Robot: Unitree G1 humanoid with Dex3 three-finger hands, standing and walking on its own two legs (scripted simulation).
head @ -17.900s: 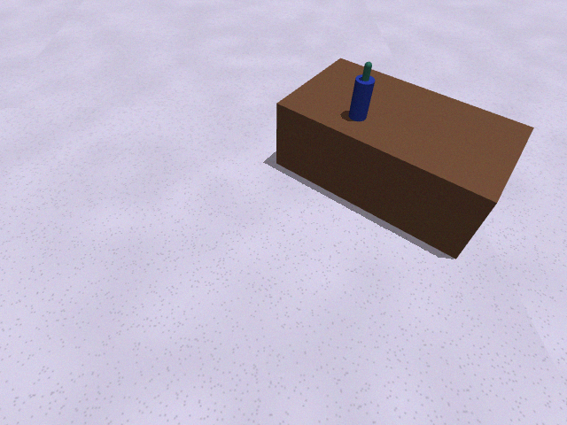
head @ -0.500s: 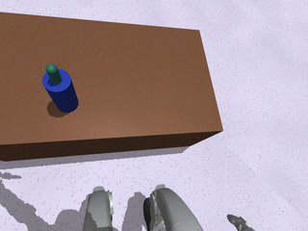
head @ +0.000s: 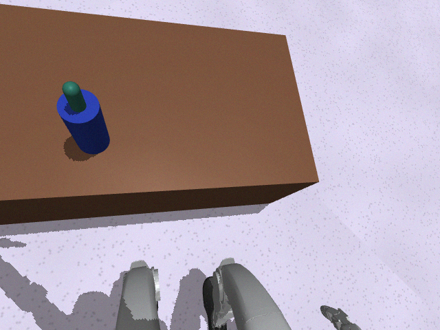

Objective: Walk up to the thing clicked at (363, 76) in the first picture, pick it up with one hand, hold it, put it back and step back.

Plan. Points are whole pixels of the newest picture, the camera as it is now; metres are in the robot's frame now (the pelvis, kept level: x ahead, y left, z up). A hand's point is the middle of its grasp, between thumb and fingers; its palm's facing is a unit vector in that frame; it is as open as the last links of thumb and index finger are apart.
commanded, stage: go down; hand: left
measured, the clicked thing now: (83, 117) +0.54 +0.21 -0.18
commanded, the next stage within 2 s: none
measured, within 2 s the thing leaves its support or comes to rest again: neither
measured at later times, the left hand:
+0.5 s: hand out of the picture +0.47 +0.41 +0.07, palm faces +0.29 -0.96 +0.02, open 17.4 cm
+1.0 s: hand out of the picture +0.48 +0.41 +0.07, palm faces +0.30 -0.95 +0.01, open 17.5 cm
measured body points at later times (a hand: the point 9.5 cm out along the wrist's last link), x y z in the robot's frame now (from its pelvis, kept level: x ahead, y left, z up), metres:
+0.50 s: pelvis +0.00 +0.00 +0.00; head +0.19 +0.08 +0.40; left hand +0.45 +0.46 +0.07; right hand +0.04 -0.27 -0.08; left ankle +0.03 +0.09 -0.63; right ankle +0.01 -0.15 -0.63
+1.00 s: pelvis +0.00 +0.00 +0.00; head +0.19 +0.07 +0.40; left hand +0.46 +0.46 +0.07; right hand +0.04 -0.27 -0.09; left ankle +0.03 +0.09 -0.63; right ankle +0.01 -0.15 -0.63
